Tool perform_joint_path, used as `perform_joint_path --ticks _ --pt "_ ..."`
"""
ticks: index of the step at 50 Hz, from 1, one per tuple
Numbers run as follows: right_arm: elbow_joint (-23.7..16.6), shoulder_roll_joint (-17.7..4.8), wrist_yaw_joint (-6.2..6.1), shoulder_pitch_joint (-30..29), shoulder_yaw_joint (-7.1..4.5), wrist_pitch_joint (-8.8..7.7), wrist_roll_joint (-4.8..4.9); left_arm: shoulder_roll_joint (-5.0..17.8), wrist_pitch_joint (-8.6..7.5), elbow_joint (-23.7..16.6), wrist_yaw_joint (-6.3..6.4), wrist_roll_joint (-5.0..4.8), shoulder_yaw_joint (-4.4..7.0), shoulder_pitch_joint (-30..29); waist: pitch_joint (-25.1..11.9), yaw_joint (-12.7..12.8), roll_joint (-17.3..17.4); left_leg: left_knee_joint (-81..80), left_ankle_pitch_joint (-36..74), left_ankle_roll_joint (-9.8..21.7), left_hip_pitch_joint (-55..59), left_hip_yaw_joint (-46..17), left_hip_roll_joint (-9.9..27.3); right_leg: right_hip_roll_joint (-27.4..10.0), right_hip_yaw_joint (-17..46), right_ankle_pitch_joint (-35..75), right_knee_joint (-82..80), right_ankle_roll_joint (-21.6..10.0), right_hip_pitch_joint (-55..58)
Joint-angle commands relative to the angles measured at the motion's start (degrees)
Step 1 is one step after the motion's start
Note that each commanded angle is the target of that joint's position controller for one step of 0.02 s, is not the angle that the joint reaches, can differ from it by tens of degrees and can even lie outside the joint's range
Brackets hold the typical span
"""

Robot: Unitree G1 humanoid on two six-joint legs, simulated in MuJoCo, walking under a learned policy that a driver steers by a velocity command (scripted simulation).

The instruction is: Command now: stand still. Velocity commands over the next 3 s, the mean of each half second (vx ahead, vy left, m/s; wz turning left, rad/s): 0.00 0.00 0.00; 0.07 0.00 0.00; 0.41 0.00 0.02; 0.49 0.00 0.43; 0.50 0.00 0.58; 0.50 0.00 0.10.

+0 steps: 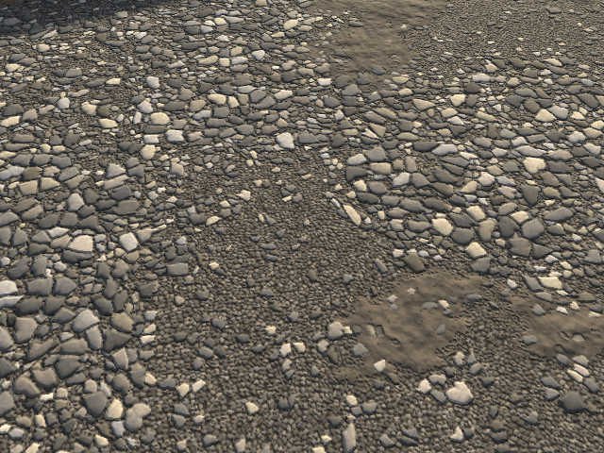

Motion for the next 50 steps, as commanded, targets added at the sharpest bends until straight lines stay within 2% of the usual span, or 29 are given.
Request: perform_joint_path --ticks 1,18,40,41,42,44,45,47,48,49,50 --pt "-1.3 -6.4 -0.23 1.0 -1.07 -0.44 0.04 6.4 -0.50 -0.8 0.27 -0.03 0.96 0.2 -1.1 -0.1 0.4 -5.1 7.6 0.8 -1.9 -1.3 1.4 -1.2 1.0 9.3 -4.0 -1.0 0.7" --pt "1.6 -5.2 -0.52 4.2 -0.42 -0.39 0.16 5.1 -0.45 3.3 0.43 -0.13 0.09 1.9 -0.4 0.1 0.2 -5.3 7.1 1.0 -2.6 -1.0 0.8 -0.9 0.2 8.5 -4.2 -0.8 0.0" --pt "3.2 -3.2 -0.68 8.1 -0.11 -0.31 0.32 3.3 -0.62 4.9 0.66 -0.21 -0.71 5.5 0.6 0.1 0.3 -5.1 6.6 1.3 -3.3 -1.0 0.5 -0.7 -0.4 7.4 -4.0 -0.6 -1.3" --pt "3.9 -2.6 -0.74 9.2 -0.01 -0.23 0.31 2.6 -0.57 5.5 0.69 -0.21 -0.89 6.7 -0.8 0.1 0.5 -5.5 0.7 1.5 -2.7 -0.6 -0.1 0.0 -1.3 2.2 -4.0 -0.7 -0.8" --pt "4.0 -3.3 -0.94 9.4 -0.31 -0.04 0.65 2.6 -0.51 5.6 0.79 -0.53 -0.78 7.1 -0.1 0.0 1.0 -5.6 -8.9 2.2 -3.6 -0.6 -0.6 1.4 -2.6 -6.2 -2.5 -1.2 -2.1" --pt "3.2 -5.4 -1.25 9.4 -1.09 -0.06 1.25 3.3 -0.96 4.6 0.89 -0.78 -0.45 6.4 4.3 -0.3 2.8 -7.5 -26.6 5.1 -7.5 -4.6 1.7 2.3 -3.3 -20.5 0.8 -2.7 -8.3" --pt "3.0 -6.2 -1.16 10.3 -1.41 -0.50 1.49 2.6 -1.68 3.8 0.68 -0.74 -0.58 5.4 6.1 -0.9 4.4 -9.4 -30.4 6.8 -7.9 -8.7 4.4 2.0 -3.3 -20.7 3.1 -3.2 -11.4" --pt "3.4 -8.8 -0.79 13.7 -2.59 -1.62 1.96 0.2 -3.65 2.5 -0.23 -0.90 -1.03 4.4 5.9 -1.8 10.2 -15.1 -34.2 11.6 -4.7 -20.9 13.1 1.8 -5.5 -12.4 12.6 -3.1 -15.4" --pt "3.2 -9.3 -0.67 13.7 -2.95 -1.96 2.03 0.1 -4.44 2.0 -0.76 -1.13 -1.02 3.9 6.4 -1.7 10.8 -17.3 -33.7 13.6 -6.7 -25.7 16.5 0.2 -4.3 -10.4 16.6 -3.8 -14.8" --pt "2.2 -8.9 -0.52 11.6 -2.90 -2.24 1.85 0.2 -5.05 1.8 -1.22 -1.49 -0.90 4.5 7.0 -0.4 10.1 -17.8 -32.1 13.9 -8.7 -26.2 17.3 -0.7 -3.8 -11.4 16.8 -4.9 -13.5" --pt "1.0 -8.6 -0.29 8.6 -2.84 -2.38 2.08 -0.3 -5.50 2.2 -1.51 -1.80 -0.93 6.4 7.4 1.5 9.8 -16.8 -29.8 12.6 -11.1 -23.2 16.0 -1.0 -4.1 -12.4 11.7 -6.0 -9.8"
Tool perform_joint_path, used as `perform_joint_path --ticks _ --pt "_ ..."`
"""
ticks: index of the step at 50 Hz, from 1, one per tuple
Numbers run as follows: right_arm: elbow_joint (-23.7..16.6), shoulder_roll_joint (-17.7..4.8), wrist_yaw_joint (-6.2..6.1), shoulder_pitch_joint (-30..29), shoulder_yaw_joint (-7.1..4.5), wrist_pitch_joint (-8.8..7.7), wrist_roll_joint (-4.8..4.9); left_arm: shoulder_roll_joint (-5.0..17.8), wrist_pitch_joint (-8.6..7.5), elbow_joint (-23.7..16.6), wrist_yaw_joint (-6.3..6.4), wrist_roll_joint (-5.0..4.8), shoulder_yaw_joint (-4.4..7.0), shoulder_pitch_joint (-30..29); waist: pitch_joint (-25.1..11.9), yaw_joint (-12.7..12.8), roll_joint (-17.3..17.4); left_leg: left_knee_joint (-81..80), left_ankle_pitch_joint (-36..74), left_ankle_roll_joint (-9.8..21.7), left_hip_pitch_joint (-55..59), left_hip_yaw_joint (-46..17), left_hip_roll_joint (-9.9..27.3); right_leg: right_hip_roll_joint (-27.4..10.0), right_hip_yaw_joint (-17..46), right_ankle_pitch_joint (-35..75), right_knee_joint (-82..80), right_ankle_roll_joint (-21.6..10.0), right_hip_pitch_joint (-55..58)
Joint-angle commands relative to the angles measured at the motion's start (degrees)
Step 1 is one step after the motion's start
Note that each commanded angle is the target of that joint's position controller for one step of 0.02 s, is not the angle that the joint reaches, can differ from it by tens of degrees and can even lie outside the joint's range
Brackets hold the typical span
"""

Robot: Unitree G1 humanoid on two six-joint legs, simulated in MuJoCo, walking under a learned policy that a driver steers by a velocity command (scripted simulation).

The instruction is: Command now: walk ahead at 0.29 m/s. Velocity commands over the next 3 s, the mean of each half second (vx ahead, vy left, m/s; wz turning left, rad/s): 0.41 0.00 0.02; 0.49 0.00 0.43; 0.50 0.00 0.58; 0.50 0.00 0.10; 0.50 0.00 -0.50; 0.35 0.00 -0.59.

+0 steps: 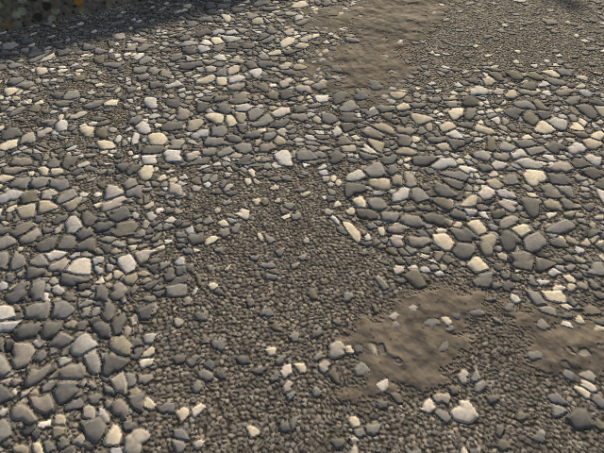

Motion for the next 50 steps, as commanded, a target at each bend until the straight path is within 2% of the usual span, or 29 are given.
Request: perform_joint_path --ticks 1,2,3,4,5,6,7,9,10,12,15,17,20,22,24,25,26,27,28,29,30,31,33,37,41,45,47,49,50 --pt "-4.4 -9.7 0.38 -5.3 -1.88 -0.96 0.85 1.8 -2.52 -1.6 -0.89 -0.73 0.48 3.6 10.9 4.7 7.8 -18.3 -21.6 8.4 -14.2 -17.2 12.5 -0.4 -1.6 0.7 -9.4 -2.9 4.3" --pt "-5.5 -8.9 0.54 -7.4 -1.77 -1.01 1.00 3.0 -2.55 0.5 -0.81 -0.30 1.15 8.0 10.5 6.2 4.5 -12.3 -15.2 6.1 -17.7 -11.4 7.9 0.6 -0.9 5.4 -14.2 -2.3 11.9" --pt "-6.5 -5.8 0.90 -8.7 -0.96 -1.53 0.44 6.6 -2.58 2.2 -0.61 0.12 2.33 15.1 7.0 8.0 -5.1 4.2 -6.7 2.9 -23.1 -3.3 2.4 -7.0 11.2 2.8 -19.7 -3.6 20.1" --pt "-9.0 -3.2 0.71 -9.3 -0.39 -2.74 0.24 14.4 -3.05 2.6 -1.28 -0.18 4.15 21.9 4.4 9.3 -19.8 21.6 -7.6 0.6 -32.7 3.3 -3.4 -19.5 34.7 -4.3 -29.1 -10.6 25.6" --pt "-9.3 -4.6 0.79 -9.9 -0.69 -3.72 1.02 11.7 -4.07 1.8 -1.55 0.96 3.04 19.4 6.0 7.2 -14.1 33.7 -10.7 1.5 -37.2 -2.9 -1.4 -23.4 42.8 -6.1 -30.8 -13.7 23.1" --pt "-9.0 -4.8 1.41 -8.9 -0.74 -4.39 1.71 8.4 -4.78 0.1 -1.56 0.81 2.17 15.1 8.9 4.8 -8.6 39.0 -5.8 2.8 -41.0 -4.9 1.2 -22.1 37.4 -3.1 -30.1 -12.6 22.6" --pt "-8.3 -4.9 1.91 -8.1 -0.84 -4.90 1.35 6.9 -5.04 -1.0 -1.88 0.56 1.68 12.3 8.6 3.6 -6.2 39.4 -0.5 3.6 -41.6 -4.4 3.1 -19.1 30.2 1.1 -30.0 -10.5 22.5" --pt "-8.9 -6.8 2.47 -10.7 -1.91 -5.50 0.22 4.9 -4.38 -1.8 -2.19 0.62 0.80 10.8 8.3 2.9 -4.9 34.5 6.5 3.5 -40.4 -2.6 5.5 -15.1 19.6 15.8 -30.5 -7.1 22.3" --pt "-9.0 -6.2 2.96 -11.1 -1.97 -5.35 0.12 3.7 -3.82 -1.7 -1.99 0.87 0.41 12.1 7.2 2.9 -5.8 32.4 8.1 2.9 -38.5 -1.3 5.7 -13.4 15.6 21.6 -30.5 -6.3 22.0" --pt "-9.9 -3.7 3.61 -13.6 -1.39 -4.64 0.01 4.6 -3.01 -1.9 -1.19 1.19 0.35 13.7 6.8 3.2 -5.8 27.4 11.0 1.2 -36.7 1.0 5.3 -11.9 10.9 28.0 -31.1 -6.5 20.3" --pt "-14.0 -1.4 3.80 -23.4 -0.01 -4.32 -0.04 7.4 -2.55 -3.5 -0.09 1.39 0.65 12.7 9.3 4.5 -5.2 12.2 17.4 -0.4 -30.1 3.5 3.2 -10.2 6.8 27.6 -33.8 -6.7 12.5" --pt "-15.5 -2.2 4.08 -26.6 0.16 -4.19 0.26 9.0 -2.69 -3.3 0.15 0.96 1.18 14.4 9.8 5.0 -6.7 6.5 19.7 -0.3 -25.4 4.7 1.7 -11.1 6.1 26.9 -35.4 -7.1 11.2" --pt "-17.2 -4.4 4.64 -28.7 -0.17 -4.29 0.56 9.4 -2.71 -3.0 0.21 -0.03 1.85 14.6 10.5 3.5 -6.9 1.1 20.3 1.9 -24.1 3.2 1.5 -13.7 5.1 31.5 -33.8 -6.2 16.5" --pt "-16.6 -6.8 4.98 -24.8 -1.23 -4.48 0.45 10.8 -2.27 -3.5 0.23 0.41 2.58 12.7 6.0 0.2 -8.2 0.4 18.7 4.2 -17.9 4.3 -0.5 -14.6 2.2 48.4 -27.3 -4.6 21.4" --pt "-12.2 -10.4 4.76 -10.1 -3.62 -3.93 0.70 10.8 -1.21 -4.4 0.29 1.38 2.84 11.2 -4.0 -7.2 -8.7 1.6 16.9 7.2 0.6 6.4 -4.5 -12.1 -1.8 64.4 -8.7 -2.1 19.8" --pt "-10.0 -12.9 4.43 -1.1 -4.74 -3.33 0.63 10.0 -1.14 -5.7 0.29 2.06 2.37 10.9 -9.2 -10.6 -5.4 2.2 14.3 9.9 16.3 -2.3 1.4 -10.2 -2.8 52.7 7.0 -0.3 7.8" --pt "-8.9 -18.0 4.44 4.4 -5.76 -3.05 -0.44 1.7 -2.50 -7.2 -0.70 2.31 0.19 17.2 -18.0 -6.2 11.6 -5.8 -2.2 20.4 34.1 -34.5 16.3 1.2 -1.8 15.9 31.1 3.6 -14.1" --pt "-8.9 -14.2 4.46 2.5 -4.54 -2.97 -0.62 3.2 -5.02 -7.0 -1.54 1.10 0.36 14.7 -19.2 -6.5 11.3 -16.8 -7.1 20.7 34.5 -48.9 18.5 2.6 7.3 -3.9 40.4 2.3 -21.8" --pt "-9.7 -11.4 4.45 -2.9 -3.78 -3.50 -0.64 7.2 -6.48 -9.8 -1.92 -0.96 1.48 8.1 -9.0 -5.2 9.3 -17.5 -4.4 17.6 26.9 -41.1 16.8 -0.4 8.0 -0.9 42.9 0.8 -27.8" --pt "-11.4 -9.7 4.58 -8.4 -3.25 -3.99 -0.62 8.8 -7.28 -11.1 -1.54 -1.10 1.68 3.8 -4.4 -3.3 2.6 -18.1 3.5 15.8 17.1 -32.4 14.6 -3.4 7.3 4.6 39.9 0.1 -25.8" --pt "-12.4 -8.4 4.85 -11.8 -2.86 -4.35 -1.06 9.3 -7.33 -11.5 -0.88 -0.39 2.34 2.2 -2.0 -1.0 -1.2 -18.9 10.3 14.8 8.8 -26.1 12.3 -5.5 6.6 7.9 35.5 0.1 -22.5" --pt "-13.0 -7.3 4.88 -13.4 -2.43 -4.53 -1.54 9.3 -6.68 -11.8 -0.38 0.28 2.83 2.8 -1.2 1.2 -1.0 -20.0 14.2 14.1 3.3 -21.7 10.1 -7.2 6.9 9.6 32.1 0.3 -18.3" --pt "-13.0 -7.4 4.52 -12.7 -2.36 -4.50 -1.25 7.8 -5.26 -13.0 0.11 0.97 3.04 2.9 -0.1 2.8 1.3 -21.9 16.7 14.7 -2.5 -18.4 8.3 -7.9 6.3 9.5 27.0 1.4 -15.3" --pt "-12.3 -10.5 2.36 -6.5 -3.14 -4.39 -0.89 8.1 -4.15 -17.7 0.73 1.83 3.38 -7.4 3.8 0.6 1.8 -24.0 14.8 14.5 -6.3 -15.6 6.7 -6.6 4.8 20.0 11.1 4.6 -19.1" --pt "-12.0 -11.4 1.27 -2.0 -3.52 -3.51 -0.24 6.5 -4.84 -20.9 -0.38 1.17 2.66 -17.3 3.7 -2.8 3.0 -21.9 14.0 11.4 -5.9 -14.0 4.7 -2.6 3.9 31.4 -5.8 5.3 -14.4" --pt "-11.4 -10.9 0.85 1.3 -3.64 -2.64 0.40 8.3 -5.44 -23.3 -1.46 0.40 2.83 -21.4 2.9 -3.7 3.0 -16.6 11.9 10.5 1.0 -19.1 7.0 -1.3 6.0 29.6 -12.1 5.3 -12.5" --pt "-12.1 -11.6 0.56 0.6 -4.06 -2.18 0.13 10.2 -6.09 -23.8 -1.84 0.23 3.31 -20.6 2.2 -2.3 4.2 -12.8 13.8 9.8 3.9 -22.1 8.2 -1.1 6.3 24.4 -13.8 4.3 -9.9" --pt "-13.4 -10.1 0.65 -0.8 -3.69 -1.90 -0.22 12.6 -6.72 -21.9 -1.55 0.46 4.53 -11.9 -2.2 2.3 4.9 -4.5 19.2 7.8 3.1 -22.0 5.2 -1.3 5.2 21.3 -16.9 1.5 2.6" --pt "-14.9 -7.1 1.05 -1.6 -2.56 -2.11 -0.94 15.6 -6.92 -20.8 -1.10 1.29 5.45 -2.8 -10.2 6.4 1.2 9.8 16.3 6.0 -2.9 -17.9 1.6 -9.1 11.6 19.2 -14.9 -2.1 17.2"
Over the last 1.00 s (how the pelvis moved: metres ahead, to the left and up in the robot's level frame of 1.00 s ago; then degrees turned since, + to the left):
0.03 0.00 -0.01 0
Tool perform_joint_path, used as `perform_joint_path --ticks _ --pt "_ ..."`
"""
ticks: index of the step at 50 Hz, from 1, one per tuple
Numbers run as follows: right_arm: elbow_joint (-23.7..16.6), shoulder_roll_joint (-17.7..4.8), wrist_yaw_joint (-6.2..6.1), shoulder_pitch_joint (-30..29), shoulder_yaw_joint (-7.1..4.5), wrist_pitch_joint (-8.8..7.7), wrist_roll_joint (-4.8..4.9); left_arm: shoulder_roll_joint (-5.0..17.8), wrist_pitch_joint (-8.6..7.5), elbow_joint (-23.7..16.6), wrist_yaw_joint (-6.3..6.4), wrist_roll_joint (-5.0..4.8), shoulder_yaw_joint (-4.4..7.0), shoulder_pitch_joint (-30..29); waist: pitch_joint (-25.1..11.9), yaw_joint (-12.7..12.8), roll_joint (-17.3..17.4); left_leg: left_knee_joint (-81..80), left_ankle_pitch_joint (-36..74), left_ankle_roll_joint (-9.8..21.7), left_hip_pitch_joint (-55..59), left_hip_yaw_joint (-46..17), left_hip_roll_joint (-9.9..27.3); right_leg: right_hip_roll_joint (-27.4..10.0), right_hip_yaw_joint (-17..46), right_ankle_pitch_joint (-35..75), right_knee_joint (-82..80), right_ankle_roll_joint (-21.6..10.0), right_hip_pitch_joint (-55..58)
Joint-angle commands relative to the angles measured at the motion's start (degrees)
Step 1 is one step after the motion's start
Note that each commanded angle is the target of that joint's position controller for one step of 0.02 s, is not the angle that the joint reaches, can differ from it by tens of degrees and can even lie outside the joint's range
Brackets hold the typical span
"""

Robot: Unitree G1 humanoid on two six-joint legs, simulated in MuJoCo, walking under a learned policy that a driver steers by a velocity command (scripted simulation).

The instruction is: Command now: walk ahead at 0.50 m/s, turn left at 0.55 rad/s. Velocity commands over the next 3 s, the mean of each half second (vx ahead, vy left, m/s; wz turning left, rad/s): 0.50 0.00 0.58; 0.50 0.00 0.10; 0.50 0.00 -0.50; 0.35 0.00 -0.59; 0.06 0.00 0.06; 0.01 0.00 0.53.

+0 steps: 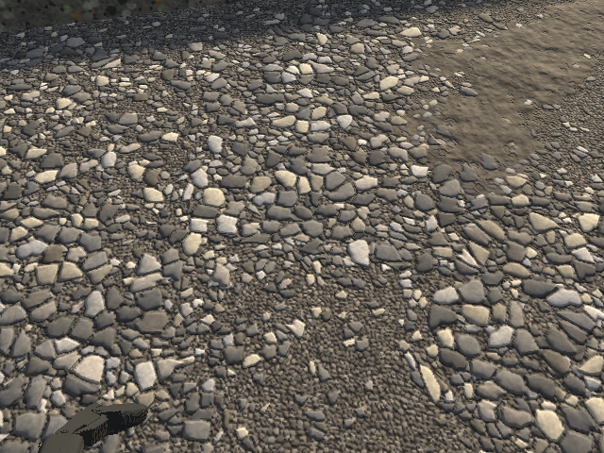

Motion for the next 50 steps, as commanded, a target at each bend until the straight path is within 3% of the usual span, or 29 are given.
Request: perform_joint_path --ticks 1,2,3,4,5,6,9,12,16,19,21,23,24,25,26,27,28,29,30,31,32,33,35,37,41,43,47,50 --pt "-6.8 0.7 0.42 2.8 1.06 -1.44 0.36 17.7 -0.16 1.2 0.87 1.37 5.53 22.4 -19.8 9.6 -13.2 33.3 0.5 -0.1 -30.6 2.6 -0.5 -23.0 30.0 -10.9 -2.2 -13.9 48.5" --pt "-6.9 -3.5 0.31 4.0 0.70 -1.61 1.47 13.2 0.33 1.5 0.44 0.56 4.63 22.4 -19.5 9.2 -16.3 43.6 -9.2 -0.5 -40.1 2.1 3.3 -26.3 41.3 -20.7 -6.1 -15.2 48.9" --pt "-7.0 -8.4 0.17 -0.8 -0.59 -1.31 1.59 8.2 0.50 0.0 0.40 0.38 3.31 18.8 -11.2 10.1 -8.6 46.9 -4.5 -0.5 -42.5 1.5 6.0 -23.5 32.8 -21.1 -7.0 -12.3 41.5" --pt "-7.7 -8.4 0.01 -4.3 -0.86 -0.90 1.03 6.8 0.87 -0.6 0.34 0.56 2.76 15.5 -6.2 9.4 -3.7 46.4 0.4 -1.0 -41.0 3.4 8.3 -20.6 23.8 -14.7 -7.9 -10.2 33.8" --pt "-8.5 -7.5 0.07 -6.3 -0.99 -0.71 0.35 5.6 1.15 -0.3 0.19 0.67 2.35 13.1 -2.3 8.3 -2.5 43.6 3.5 -1.4 -39.6 3.9 9.7 -18.1 18.1 -9.0 -9.8 -9.5 27.4" --pt "-9.0 -6.4 0.36 -6.6 -1.24 -0.32 0.26 4.9 1.22 -0.1 0.16 1.04 2.05 12.0 -0.7 6.9 -4.0 41.5 5.5 -1.5 -37.4 4.1 11.3 -16.2 13.5 -5.9 -11.4 -8.7 23.5" --pt "-10.7 -3.1 1.03 -7.2 -0.78 0.80 0.60 6.1 0.72 1.2 -0.02 0.73 2.69 12.3 0.6 6.0 -4.4 38.5 8.9 -2.1 -36.2 6.1 12.7 -14.9 5.6 0.5 -15.0 -9.7 19.6" --pt "-13.1 -2.7 1.40 -10.5 -0.60 1.00 0.23 8.0 0.67 2.2 0.25 0.63 3.46 13.2 1.1 6.2 -2.9 31.5 14.9 -2.8 -38.8 6.2 13.1 -15.4 0.3 6.9 -16.2 -10.6 20.8" --pt "-15.6 -1.9 2.87 -17.4 -0.04 0.39 0.21 9.6 1.42 2.7 0.71 0.36 3.82 14.2 2.5 8.3 -2.3 18.5 25.8 -2.1 -36.1 9.6 12.2 -13.9 -7.5 8.4 -16.3 -8.9 21.7" --pt "-18.2 -1.8 3.87 -22.8 0.21 0.42 0.27 11.0 2.24 3.7 0.86 -0.32 4.15 17.1 4.2 10.0 -2.0 12.9 25.7 -1.1 -35.8 12.3 11.3 -15.2 -10.1 8.8 -15.3 -8.1 25.3" --pt "-19.9 -2.5 4.48 -24.8 0.01 0.53 0.36 11.9 3.03 4.2 0.90 -0.85 4.43 18.1 4.8 9.9 -2.4 10.6 21.9 0.3 -35.7 13.6 10.4 -16.5 -11.4 12.8 -13.1 -7.2 28.7" --pt "-20.6 -4.1 4.79 -23.5 -0.81 0.79 0.20 13.5 3.83 4.0 1.18 -1.13 4.85 17.9 2.7 7.7 -4.1 9.5 16.1 2.5 -30.4 16.6 7.3 -16.8 -13.5 29.1 -6.9 -6.0 30.7" --pt "-20.1 -5.7 4.73 -19.9 -1.69 1.00 0.13 14.4 4.30 3.8 1.41 -1.24 5.09 17.7 0.0 5.3 -5.0 9.4 13.4 3.8 -24.8 18.2 4.9 -16.5 -14.5 38.3 -0.6 -5.5 30.8" --pt "-18.1 -8.0 4.46 -11.8 -3.16 1.13 0.27 14.6 4.77 3.5 1.66 -1.41 5.06 16.9 -4.2 0.6 -4.4 6.1 15.4 5.8 -13.7 19.2 2.4 -15.1 -16.1 41.9 10.0 -4.2 28.0" --pt "-15.4 -11.9 3.39 -1.6 -5.22 1.59 0.29 13.3 4.66 2.8 1.96 -0.79 4.41 17.2 -9.3 -4.2 -1.4 4.5 17.5 8.3 3.8 14.3 3.4 -13.0 -16.5 32.2 25.2 -1.8 16.4" --pt "-14.9 -18.9 2.44 -0.6 -6.34 1.56 0.63 5.0 3.52 -0.5 1.24 1.84 1.78 21.6 -13.3 1.2 14.7 2.4 14.0 16.9 24.2 -14.8 19.2 -3.7 -14.9 -21.2 46.5 1.7 -10.2" --pt "-17.1 -17.0 2.67 1.0 -5.22 0.62 0.07 6.8 0.94 -2.1 0.42 0.17 1.38 18.7 -23.6 -0.6 12.4 -7.8 5.8 22.9 29.5 -37.5 26.0 1.3 -0.2 -33.2 56.7 1.7 -18.6" --pt "-16.0 -12.5 2.98 -0.3 -3.90 -0.09 -0.59 10.4 -0.19 -3.3 -0.18 -2.23 2.34 13.1 -16.7 -2.0 7.4 -9.4 9.2 19.1 25.6 -28.8 24.4 -2.1 2.0 -27.5 56.7 0.6 -23.8" --pt "-15.8 -10.2 2.99 -3.1 -3.20 -0.52 -0.30 9.7 -0.62 -3.3 -0.14 -2.21 1.93 12.5 -10.7 0.2 4.7 -9.3 13.6 16.8 17.1 -20.3 22.1 -4.7 1.1 -22.4 51.9 -0.3 -22.6" --pt "-16.3 -8.2 2.94 -7.8 -2.46 -0.66 -0.34 9.6 -0.46 -2.3 0.34 -0.82 2.06 12.6 -6.8 2.9 1.3 -9.6 19.6 14.8 8.0 -14.2 19.9 -7.0 0.7 -18.9 47.1 0.0 -18.6" --pt "-17.1 -6.2 2.85 -10.8 -1.71 -0.82 -0.93 10.2 0.25 -1.8 0.46 0.02 2.54 13.7 -5.1 5.0 2.2 -10.8 25.4 13.9 1.5 -10.1 18.1 -8.5 0.9 -16.9 43.8 0.3 -14.0" --pt "-17.2 -5.8 2.79 -12.0 -1.46 -0.97 -1.42 9.8 1.18 -1.2 0.24 0.01 2.59 15.3 -4.7 6.4 3.3 -12.4 28.1 13.7 -2.2 -8.0 17.6 -9.1 0.7 -15.7 42.5 0.6 -10.8" --pt "-15.9 -6.6 2.65 -11.5 -1.60 -1.82 -1.23 7.9 2.63 -0.6 0.17 0.10 2.24 16.6 -3.8 7.1 3.1 -14.8 33.2 14.1 -6.1 -3.3 17.3 -9.3 -0.5 -13.2 39.6 1.8 -9.2" --pt "-14.3 -7.6 2.20 -10.1 -1.76 -2.37 -1.32 6.6 3.43 -1.5 0.36 0.14 1.83 13.6 -1.4 6.2 3.1 -16.8 34.3 13.3 -7.1 0.9 16.7 -9.6 -0.7 -7.2 34.9 2.7 -12.0" --pt "-12.2 -7.4 1.51 -8.4 -1.34 -2.52 -1.56 5.5 3.22 -2.4 -0.35 -0.39 1.33 8.5 1.2 3.7 3.6 -18.6 30.2 9.4 -5.4 8.3 14.3 -8.2 -1.3 8.3 21.4 1.8 -12.8" --pt "-11.1 -8.2 1.41 -7.1 -1.42 -2.64 -1.57 4.7 2.98 -3.5 -0.92 -0.77 0.94 5.1 2.7 2.0 3.6 -19.6 27.7 8.4 -3.9 10.0 15.1 -6.8 -2.1 12.1 15.9 1.0 -12.2" --pt "-8.5 -8.8 1.29 -4.4 -1.71 -2.01 -1.24 4.5 2.85 -6.2 -2.37 -1.11 0.70 0.5 4.9 0.0 3.0 -17.6 30.2 7.9 5.6 11.8 18.6 -5.0 -2.0 8.7 10.2 -0.9 -16.9" --pt "-8.0 -9.5 0.68 -4.6 -2.00 -0.77 -0.89 4.7 2.75 -8.1 -3.70 -0.84 0.75 0.0 4.0 1.0 3.8 -12.0 43.3 6.4 11.4 13.4 20.3 -3.0 -4.5 0.4 8.5 -3.0 -16.9"
Over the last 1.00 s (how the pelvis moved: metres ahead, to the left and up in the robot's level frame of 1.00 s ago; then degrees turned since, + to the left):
0.52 0.03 0.00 16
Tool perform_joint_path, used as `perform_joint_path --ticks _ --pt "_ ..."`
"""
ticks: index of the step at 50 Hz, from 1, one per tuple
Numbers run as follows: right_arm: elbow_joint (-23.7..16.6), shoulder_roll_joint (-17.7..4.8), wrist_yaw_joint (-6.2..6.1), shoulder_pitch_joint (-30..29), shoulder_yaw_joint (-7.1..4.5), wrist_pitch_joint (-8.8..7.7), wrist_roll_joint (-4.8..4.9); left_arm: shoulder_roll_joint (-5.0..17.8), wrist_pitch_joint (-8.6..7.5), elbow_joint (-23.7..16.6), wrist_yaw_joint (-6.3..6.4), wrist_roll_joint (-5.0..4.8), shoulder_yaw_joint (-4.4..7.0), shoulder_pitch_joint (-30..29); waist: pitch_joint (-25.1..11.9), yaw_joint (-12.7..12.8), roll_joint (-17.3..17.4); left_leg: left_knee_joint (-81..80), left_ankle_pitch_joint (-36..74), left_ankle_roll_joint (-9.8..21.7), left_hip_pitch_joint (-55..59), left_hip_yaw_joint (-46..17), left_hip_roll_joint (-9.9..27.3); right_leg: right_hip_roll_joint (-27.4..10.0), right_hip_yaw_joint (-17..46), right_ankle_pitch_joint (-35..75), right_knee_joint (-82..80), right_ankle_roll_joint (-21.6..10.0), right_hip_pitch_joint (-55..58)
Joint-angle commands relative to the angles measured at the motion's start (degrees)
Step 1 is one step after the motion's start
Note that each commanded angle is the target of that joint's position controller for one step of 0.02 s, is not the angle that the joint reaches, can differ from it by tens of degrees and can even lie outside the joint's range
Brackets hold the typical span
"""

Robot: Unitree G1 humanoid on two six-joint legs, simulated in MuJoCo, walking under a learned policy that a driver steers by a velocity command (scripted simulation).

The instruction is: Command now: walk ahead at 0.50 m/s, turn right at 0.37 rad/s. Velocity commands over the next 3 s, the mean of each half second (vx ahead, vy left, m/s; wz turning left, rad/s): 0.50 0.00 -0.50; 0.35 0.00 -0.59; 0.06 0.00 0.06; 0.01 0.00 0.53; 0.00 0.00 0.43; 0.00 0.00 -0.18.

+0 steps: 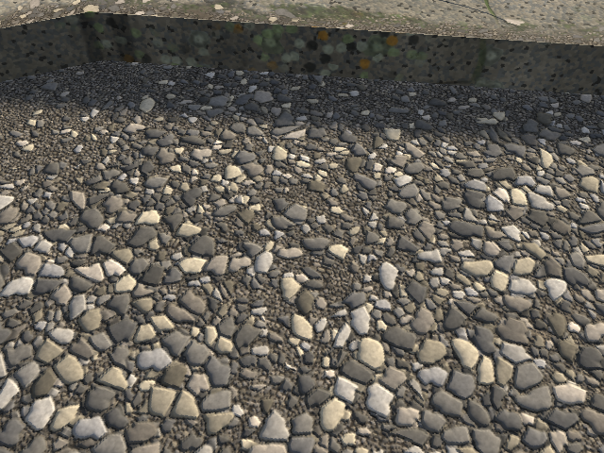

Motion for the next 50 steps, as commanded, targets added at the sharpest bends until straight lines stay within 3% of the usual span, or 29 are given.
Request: perform_joint_path --ticks 1,2,3,4,5,6,7,8,9,10,12,14,18,22,24,26,27,28,29,30,31,32,34,36,39,44,48,49,50 --pt "-2.0 -10.3 -1.00 0.6 -2.71 0.73 0.30 5.2 -1.08 -7.1 -1.13 0.15 1.30 -6.3 1.6 0.2 6.9 6.0 48.9 5.6 3.9 -2.2 18.6 2.6 -3.0 -8.2 -1.2 -2.7 -2.1" --pt "-2.4 -11.2 -1.43 0.0 -2.91 1.18 0.30 6.6 -0.80 -6.9 -1.05 0.29 2.05 -2.9 -1.5 2.1 8.3 11.5 59.8 4.7 4.1 -1.2 18.1 4.9 -5.0 -11.0 -0.5 -3.8 3.3" --pt "-2.7 -11.5 -1.85 -0.9 -2.83 1.69 0.36 8.9 -0.62 -5.5 -0.77 0.37 3.33 4.1 -5.7 6.2 8.0 21.4 65.6 3.4 1.8 0.7 16.6 7.3 -6.2 -10.2 -2.2 -5.4 13.3" --pt "-3.4 -10.8 -2.35 -1.0 -2.37 1.54 0.18 12.4 -0.36 -4.1 -0.02 0.33 4.89 12.9 -10.8 10.6 5.7 35.4 56.8 1.1 -8.4 2.0 14.8 4.6 -0.2 -6.0 -3.6 -8.3 29.4" --pt "-6.2 -4.3 -1.61 5.0 -0.13 0.03 -1.13 18.9 -0.35 -3.9 0.63 0.61 6.50 17.8 -18.9 8.0 -8.0 59.1 18.3 -3.2 -33.9 1.4 5.2 -11.0 28.3 -8.9 -4.0 -19.1 53.7" --pt "-5.8 -5.1 -0.41 3.3 0.40 -2.11 -1.11 15.3 -0.40 -3.9 0.67 0.06 5.36 19.5 -25.6 9.5 -8.5 67.7 -13.0 -3.4 -45.0 -9.5 -0.5 -15.9 47.8 -13.5 -13.4 -23.0 62.0" --pt "-7.4 -8.5 0.63 -2.0 -0.57 -3.46 1.39 12.2 -0.19 -4.0 0.95 0.39 4.41 17.7 -18.2 10.7 -4.9 69.2 -9.6 -2.2 -50.9 -12.6 3.6 -14.0 39.4 -16.8 -14.8 -19.3 58.0" --pt "-8.5 -8.3 0.84 -5.3 -0.16 -4.14 1.76 10.9 -0.03 -4.7 1.18 0.34 4.02 14.1 -11.4 9.2 -0.1 64.8 -4.9 -1.6 -51.1 -11.4 6.2 -11.7 32.0 -15.0 -15.6 -17.1 48.9" --pt "-8.6 -8.0 0.53 -6.6 -0.32 -4.20 0.58 9.8 0.23 -5.7 1.28 0.35 3.60 10.3 -6.2 6.7 3.7 58.9 -2.3 -1.9 -48.7 -10.3 8.2 -9.6 26.9 -9.9 -16.8 -15.7 39.4" --pt "-8.6 -8.5 0.20 -6.1 -0.84 -3.61 -0.32 8.5 0.28 -6.7 1.42 0.88 3.05 7.8 -3.9 4.5 3.2 55.1 -0.5 -2.5 -44.5 -10.1 9.7 -7.8 23.4 -4.8 -18.4 -15.2 32.6" --pt "-8.4 -7.3 -0.11 -3.6 -0.84 -2.20 -0.82 8.8 0.26 -7.6 1.75 1.09 3.16 5.7 -2.9 2.1 0.7 51.1 0.8 -4.4 -40.1 -9.1 10.1 -5.8 20.4 0.3 -20.5 -15.7 25.3" --pt "-8.7 -6.1 -0.61 -4.3 -0.43 -1.34 -1.08 10.1 0.03 -7.2 2.34 0.89 3.54 6.0 -2.2 1.8 0.2 45.4 4.4 -6.3 -38.8 -7.9 9.6 -4.3 16.4 4.0 -21.2 -15.6 21.0" --pt "-10.5 -3.8 -0.44 -13.3 0.64 -1.63 -0.84 11.1 0.71 -6.0 3.39 0.00 3.97 8.9 -1.3 5.5 -1.5 27.0 20.3 -7.5 -34.6 -7.1 6.6 -0.4 12.6 -2.1 -19.7 -11.7 18.5" --pt "-11.8 -5.7 0.55 -17.9 -0.04 -2.59 0.38 11.1 1.62 -4.8 3.73 -0.45 4.11 12.5 -1.8 7.3 -2.8 18.0 22.1 -6.8 -31.8 -8.8 4.4 -2.4 18.7 -8.7 -15.7 -10.3 23.5" --pt "-11.8 -7.4 0.85 -16.8 -0.88 -3.12 0.61 10.9 1.87 -4.8 3.87 -0.26 4.16 12.3 -1.9 6.0 -4.0 16.0 18.0 -5.3 -29.7 -9.6 4.3 -3.9 22.7 -10.3 -12.5 -9.2 26.2" --pt "-10.2 -8.7 0.62 -10.5 -1.98 -3.65 0.52 9.2 2.07 -5.4 3.82 -0.01 3.74 10.9 -3.6 2.2 -4.7 12.6 16.1 -2.6 -20.7 -8.6 4.6 -2.0 23.3 -9.8 -7.0 -7.0 25.6" --pt "-9.7 -10.9 0.16 -4.0 -2.84 -3.96 -0.47 6.2 1.82 -6.3 3.60 0.40 2.64 10.6 -9.1 -1.0 -2.0 13.4 14.4 0.5 -9.2 -13.5 10.6 1.0 20.0 -11.4 3.8 -4.9 21.7" --pt "-8.9 -15.8 -0.26 2.9 -3.99 -3.64 -1.66 2.1 1.34 -7.6 3.62 0.28 1.38 16.1 -17.3 -0.6 10.8 11.7 8.4 7.5 10.7 -32.4 23.6 8.6 11.8 -27.2 22.9 -1.0 6.0" --pt "-6.9 -15.4 0.29 6.1 -4.26 -2.88 -0.50 4.6 0.93 -8.6 3.63 -0.90 1.34 18.5 -18.7 -0.1 23.0 6.3 -7.2 12.5 14.8 -52.1 30.2 7.5 9.1 -38.2 35.7 0.4 -7.4" --pt "-8.1 -10.4 0.20 3.3 -2.98 -2.66 -0.02 9.7 1.17 -7.6 3.70 -1.12 2.63 15.2 -11.3 -1.5 14.5 4.5 -13.0 10.4 9.0 -46.4 27.5 4.4 10.4 -33.2 40.7 1.0 -10.7" --pt "-8.4 -8.3 -0.05 0.9 -2.30 -2.15 -0.18 10.6 1.57 -8.3 3.66 -0.46 3.02 10.3 -6.1 -1.8 9.9 4.5 -8.3 8.1 2.6 -36.9 24.9 2.6 8.3 -28.5 41.3 1.3 -10.6" --pt "-8.3 -7.1 -0.09 -1.5 -1.75 -1.87 -0.52 9.9 1.75 -9.0 3.53 0.13 3.09 8.1 -2.7 -0.7 7.7 3.3 -1.2 7.2 -3.4 -30.4 22.3 1.0 7.7 -25.1 39.1 1.5 -8.9" --pt "-7.7 -5.5 -0.30 -3.7 -1.18 -1.88 -0.81 8.2 2.26 -9.5 2.92 -0.22 3.25 7.8 -0.1 1.4 9.8 0.5 6.8 6.3 -10.0 -21.6 19.1 -1.4 6.9 -21.6 35.4 1.6 -5.0" --pt "-6.8 -6.0 -0.30 -4.9 -1.39 -2.23 -0.72 6.3 3.03 -9.9 2.86 -0.17 3.00 7.4 1.3 2.4 9.7 -0.4 21.6 7.4 -12.8 -15.3 18.8 -1.2 5.4 -21.2 32.6 2.7 -3.6" --pt "-5.3 -8.9 -0.77 -6.1 -2.42 -1.77 -0.70 4.8 3.59 -10.8 2.99 0.62 2.54 5.6 0.2 3.2 8.5 1.0 40.3 8.1 -11.8 -7.6 19.3 -1.1 3.5 -16.9 24.4 4.4 -3.3" --pt "-3.4 -10.4 -1.80 -6.5 -2.68 0.26 0.45 4.0 3.47 -11.7 0.89 0.55 2.40 -0.2 -1.6 1.2 8.5 3.3 39.8 5.4 -10.6 1.4 17.4 0.6 -0.9 -3.2 7.2 2.9 5.4" --pt "-3.0 -12.6 -1.93 -7.3 -3.58 1.18 2.29 7.2 3.82 -13.0 -0.30 0.84 4.11 0.5 -3.1 3.0 9.0 12.3 45.9 3.7 -6.2 2.1 19.3 3.2 -3.1 -10.1 0.2 -0.8 10.5" --pt "-3.1 -12.3 -2.02 -8.0 -3.59 1.39 2.74 8.5 3.78 -11.9 -0.16 0.95 4.99 4.9 -4.9 5.6 8.0 19.1 47.5 2.4 -6.9 3.4 17.9 5.1 -4.2 -7.8 -4.2 -2.4 16.3" --pt "-2.9 -10.5 -1.87 -6.3 -3.03 1.34 2.30 11.2 3.74 -10.3 0.73 1.13 6.34 10.6 -7.8 8.0 4.5 29.9 42.5 -0.1 -10.6 5.0 14.5 6.7 -3.6 0.2 -8.6 -4.6 25.8"
Over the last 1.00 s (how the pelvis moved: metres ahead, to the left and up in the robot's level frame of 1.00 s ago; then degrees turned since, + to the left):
0.51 0.14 0.00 18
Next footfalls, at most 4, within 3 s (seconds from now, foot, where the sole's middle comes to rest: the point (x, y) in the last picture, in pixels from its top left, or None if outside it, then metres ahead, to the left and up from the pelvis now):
0.08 right None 0.22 -0.12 -0.77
0.54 left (273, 436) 0.52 0.05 -0.77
1.00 right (414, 395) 0.59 -0.27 -0.77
1.42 left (312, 368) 0.67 -0.05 -0.77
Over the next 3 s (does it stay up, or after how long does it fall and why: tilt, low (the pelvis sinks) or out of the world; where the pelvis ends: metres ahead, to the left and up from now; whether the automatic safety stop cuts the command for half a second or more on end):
stays up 0.57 -0.12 0.00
